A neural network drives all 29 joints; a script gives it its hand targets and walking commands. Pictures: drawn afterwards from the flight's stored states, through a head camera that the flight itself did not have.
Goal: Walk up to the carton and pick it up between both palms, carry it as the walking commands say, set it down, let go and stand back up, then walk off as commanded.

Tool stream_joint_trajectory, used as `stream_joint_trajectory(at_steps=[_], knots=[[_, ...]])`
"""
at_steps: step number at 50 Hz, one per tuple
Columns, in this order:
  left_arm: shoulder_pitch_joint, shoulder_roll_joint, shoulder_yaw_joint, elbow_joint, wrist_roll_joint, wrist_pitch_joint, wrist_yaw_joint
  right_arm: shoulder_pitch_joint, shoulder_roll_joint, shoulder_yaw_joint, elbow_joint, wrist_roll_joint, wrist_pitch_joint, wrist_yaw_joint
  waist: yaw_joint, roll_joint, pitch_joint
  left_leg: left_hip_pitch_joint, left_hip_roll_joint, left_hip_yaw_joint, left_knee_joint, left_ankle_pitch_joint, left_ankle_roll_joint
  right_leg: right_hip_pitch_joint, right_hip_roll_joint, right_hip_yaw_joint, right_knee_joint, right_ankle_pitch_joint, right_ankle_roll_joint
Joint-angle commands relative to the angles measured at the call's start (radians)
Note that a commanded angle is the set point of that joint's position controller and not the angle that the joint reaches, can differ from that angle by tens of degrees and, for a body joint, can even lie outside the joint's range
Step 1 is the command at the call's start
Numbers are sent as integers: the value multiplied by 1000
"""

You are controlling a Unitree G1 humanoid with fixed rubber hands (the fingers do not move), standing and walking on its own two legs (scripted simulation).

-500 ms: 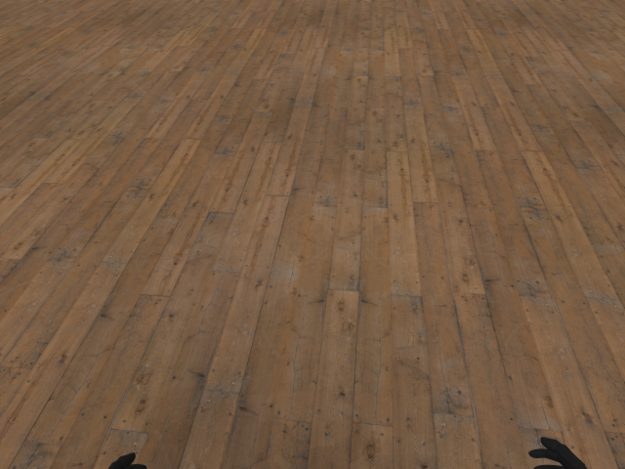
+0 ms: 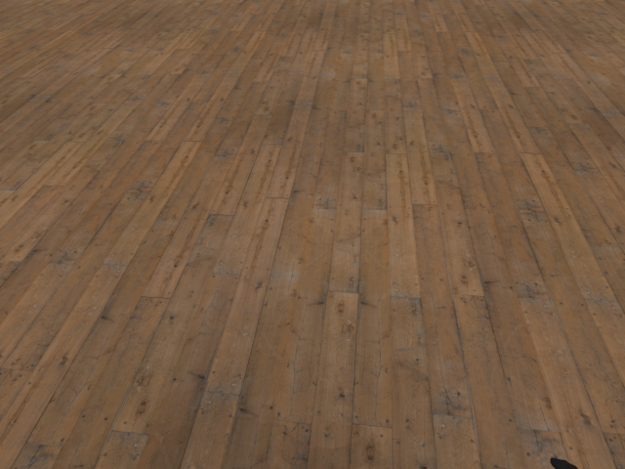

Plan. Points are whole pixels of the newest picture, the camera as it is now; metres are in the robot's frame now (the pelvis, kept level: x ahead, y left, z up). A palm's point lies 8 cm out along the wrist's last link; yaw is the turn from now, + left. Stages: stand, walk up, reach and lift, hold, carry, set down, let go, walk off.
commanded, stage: stand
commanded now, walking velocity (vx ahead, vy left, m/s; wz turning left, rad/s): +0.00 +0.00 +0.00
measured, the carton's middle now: out of the picture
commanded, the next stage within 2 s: walk up in 0.62 s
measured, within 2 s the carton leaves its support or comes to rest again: neither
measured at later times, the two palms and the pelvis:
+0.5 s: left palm out of the picture +0.11 +0.31 -0.10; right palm out of the picture +0.11 -0.31 -0.10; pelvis +0.01 +0.00 +0.00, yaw +0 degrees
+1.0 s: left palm out of the picture +0.07 +0.28 -0.12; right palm out of the picture +0.10 -0.33 -0.13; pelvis -0.01 -0.03 -0.01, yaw +8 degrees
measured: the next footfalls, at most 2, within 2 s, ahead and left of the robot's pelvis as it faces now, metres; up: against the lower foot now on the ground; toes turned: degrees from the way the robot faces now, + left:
left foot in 1.28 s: -0.02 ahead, +0.10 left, +0.00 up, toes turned +21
right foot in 1.66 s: +0.05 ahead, -0.13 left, +0.00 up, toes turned +26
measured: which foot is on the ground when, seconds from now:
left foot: down 0.00-0.98, up 1.00-1.00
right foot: down 0.00-1.00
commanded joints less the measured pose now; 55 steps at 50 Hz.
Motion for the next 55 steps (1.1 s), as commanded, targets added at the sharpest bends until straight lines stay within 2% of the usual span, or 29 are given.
stream_joint_trajectory(at_steps=[1,40,41,42,43,44,45,46,47,48,49,50,51,52,53,54,55], knots=[[-44,172,31,-40,0,-9,5,-43,-172,-31,-41,0,-9,-4,0,2,-54,3,113,-96,-69,75,34,2,-114,96,-69,80,-36],[-42,177,35,-27,-2,-2,8,-37,-178,-35,-30,2,-2,-8,0,1,-61,34,119,-90,-83,140,31,33,-120,91,-83,144,-32],[-103,122,73,-73,32,74,-41,228,-254,-84,66,25,84,-68,-24,-51,14,112,354,-397,-106,35,62,-261,-40,-118,247,-175,42],[-64,43,54,-90,4,64,1,80,-221,-74,-43,7,80,-11,-27,195,52,1,287,-424,-76,457,166,-250,-39,-13,344,-293,32],[4,40,63,-78,3,61,10,7,-205,-99,-89,8,80,9,1,266,-11,27,279,-389,-43,546,205,-235,-45,12,424,-326,25],[29,32,63,-76,0,57,13,-10,-181,-101,-96,6,81,12,2,234,-46,38,256,-333,-13,560,195,-210,-56,24,385,-316,19],[20,40,59,-79,-5,48,17,-21,-171,-96,-99,4,86,15,7,201,-42,-2,222,-312,1,525,152,-173,-38,-7,316,-281,21],[30,26,61,-84,-5,42,22,-1,-147,-93,-92,6,87,12,6,152,-52,-46,196,-301,10,505,136,-117,-26,-35,264,-247,25],[63,17,64,-81,-9,40,24,-6,-135,-90,-103,8,87,8,30,122,-71,-92,163,-281,48,473,114,-45,-22,-56,173,-168,24],[109,31,72,-79,-8,37,28,-20,-111,-84,-123,12,84,5,63,76,-78,-172,120,-250,122,389,80,45,-43,-49,31,-62,16],[153,99,94,-77,4,35,34,-4,-40,-68,-146,12,78,3,84,-89,-84,-285,20,-184,277,190,28,122,-198,111,-118,-31,-11],[108,184,108,-107,13,38,41,49,34,-58,-166,-4,73,-1,49,-306,-90,-430,-76,-82,478,-368,-9,141,-427,303,-131,175,-74],[91,188,108,-124,20,43,38,15,-17,-63,-192,-28,86,-9,60,-241,-70,-395,12,-62,679,-454,-12,10,-496,340,-96,280,-196],[72,136,103,-131,26,40,36,11,-24,-68,-174,-27,87,-4,40,-147,-74,-368,26,-70,770,-411,-12,-7,-439,260,-67,301,-209],[34,100,97,-144,25,37,35,23,-22,-74,-161,-15,83,6,15,-122,-72,-330,37,-60,798,-357,-20,-37,-371,149,-43,291,-186],[-4,79,96,-155,26,37,37,43,-14,-79,-143,-3,85,19,-10,-138,-70,-295,47,-47,765,-309,-35,-39,-300,53,-12,288,-159],[-4,75,98,-155,27,37,40,43,-3,-77,-146,1,88,29,-11,-171,-56,-289,47,-20,697,-296,-45,-27,-275,14,23,354,-151]])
